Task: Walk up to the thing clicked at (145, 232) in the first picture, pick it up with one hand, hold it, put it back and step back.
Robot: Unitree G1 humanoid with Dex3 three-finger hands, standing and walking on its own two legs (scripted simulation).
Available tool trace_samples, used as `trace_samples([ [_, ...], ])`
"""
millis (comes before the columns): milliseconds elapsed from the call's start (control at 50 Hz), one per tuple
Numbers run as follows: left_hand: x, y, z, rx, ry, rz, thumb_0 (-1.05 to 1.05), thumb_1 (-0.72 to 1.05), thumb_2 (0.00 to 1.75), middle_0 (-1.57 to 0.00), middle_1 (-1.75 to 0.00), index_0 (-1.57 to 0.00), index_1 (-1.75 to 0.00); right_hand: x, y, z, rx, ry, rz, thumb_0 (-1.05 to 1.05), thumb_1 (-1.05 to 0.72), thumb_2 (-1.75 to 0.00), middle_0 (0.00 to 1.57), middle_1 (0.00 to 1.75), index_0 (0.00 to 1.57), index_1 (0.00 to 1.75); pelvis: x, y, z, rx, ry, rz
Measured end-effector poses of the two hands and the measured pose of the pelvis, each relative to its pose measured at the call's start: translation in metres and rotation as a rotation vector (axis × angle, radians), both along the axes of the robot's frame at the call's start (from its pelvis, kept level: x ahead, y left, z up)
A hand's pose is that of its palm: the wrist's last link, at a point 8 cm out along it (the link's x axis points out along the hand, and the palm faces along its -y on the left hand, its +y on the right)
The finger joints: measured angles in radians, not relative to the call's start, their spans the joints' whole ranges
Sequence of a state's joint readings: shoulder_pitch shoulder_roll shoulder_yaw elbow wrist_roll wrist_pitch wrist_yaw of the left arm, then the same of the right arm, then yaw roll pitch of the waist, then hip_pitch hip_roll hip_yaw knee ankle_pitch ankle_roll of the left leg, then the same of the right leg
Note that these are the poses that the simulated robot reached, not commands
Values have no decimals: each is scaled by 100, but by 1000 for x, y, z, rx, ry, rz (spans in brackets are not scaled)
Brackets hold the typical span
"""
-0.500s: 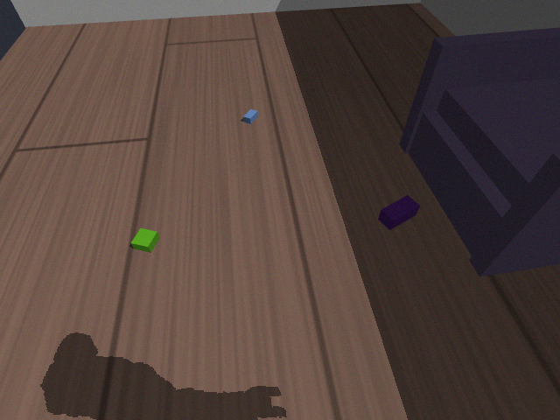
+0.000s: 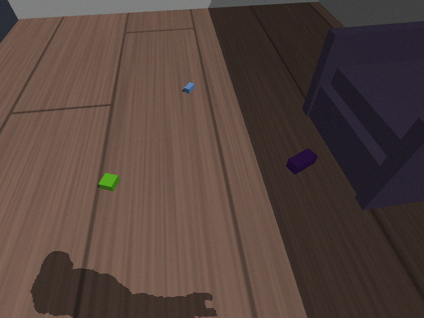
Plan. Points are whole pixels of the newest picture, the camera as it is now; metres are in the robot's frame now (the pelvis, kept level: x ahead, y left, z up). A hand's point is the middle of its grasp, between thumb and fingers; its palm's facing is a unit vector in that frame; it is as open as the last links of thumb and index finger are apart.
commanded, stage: stand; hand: left
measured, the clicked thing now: (109, 181) +0.92 +0.63 -0.76
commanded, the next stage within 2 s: walk up in 0.62 s
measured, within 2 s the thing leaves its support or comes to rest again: neither
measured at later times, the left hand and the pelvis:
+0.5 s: hand out of the picture +0.08 +0.25 -0.16, palm faces -0.02 -0.94 -0.34, open 7.3 cm; pelvis +0.00 +0.00 +0.00, yaw +0 degrees
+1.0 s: hand out of the picture +0.07 +0.40 -0.18, palm faces +0.16 -0.90 -0.42, open 7.4 cm; pelvis +0.08 +0.09 -0.04, yaw +11 degrees
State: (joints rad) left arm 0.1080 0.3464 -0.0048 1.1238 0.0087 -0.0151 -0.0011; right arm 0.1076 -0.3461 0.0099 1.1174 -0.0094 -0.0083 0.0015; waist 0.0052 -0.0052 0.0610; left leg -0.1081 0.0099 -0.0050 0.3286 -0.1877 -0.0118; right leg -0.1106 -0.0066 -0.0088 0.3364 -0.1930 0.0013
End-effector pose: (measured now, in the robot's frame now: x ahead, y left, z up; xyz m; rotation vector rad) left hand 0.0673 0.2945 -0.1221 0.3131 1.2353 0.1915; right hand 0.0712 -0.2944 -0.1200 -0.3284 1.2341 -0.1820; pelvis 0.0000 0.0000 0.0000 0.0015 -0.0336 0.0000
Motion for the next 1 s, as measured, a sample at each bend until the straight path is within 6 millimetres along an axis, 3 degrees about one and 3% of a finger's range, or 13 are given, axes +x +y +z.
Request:
trace_samples([
  [660,1,4,3,2,-24,18,0,91,90,-20,-30,-20,-30,3,-3,-2,13,-1,9,0,-90,-90,21,30,20,30,4,0,-2,-6,3,20],
  [740,-8,25,8,27,-96,75,0,90,90,-21,-30,-21,-30,17,-5,3,0,30,71,0,-90,-90,21,30,20,30,11,7,-5,-14,12,73],
  [840,-23,65,12,70,-86,127,0,90,90,-21,-30,-21,-30,55,2,15,-29,12,133,1,-91,-90,21,30,20,30,30,28,-7,-29,3,129],
  [920,-25,105,2,85,-64,162,0,90,90,-21,-30,-21,-30,97,24,19,-61,-16,180,1,-91,-90,21,30,20,30,53,55,-18,-37,-3,170],
  [1000,-11,141,-20,91,-33,183,0,90,90,-20,-30,-20,-30,132,53,12,-95,-87,197,0,-91,-90,20,30,20,30,77,86,-36,0,-13,194],
])
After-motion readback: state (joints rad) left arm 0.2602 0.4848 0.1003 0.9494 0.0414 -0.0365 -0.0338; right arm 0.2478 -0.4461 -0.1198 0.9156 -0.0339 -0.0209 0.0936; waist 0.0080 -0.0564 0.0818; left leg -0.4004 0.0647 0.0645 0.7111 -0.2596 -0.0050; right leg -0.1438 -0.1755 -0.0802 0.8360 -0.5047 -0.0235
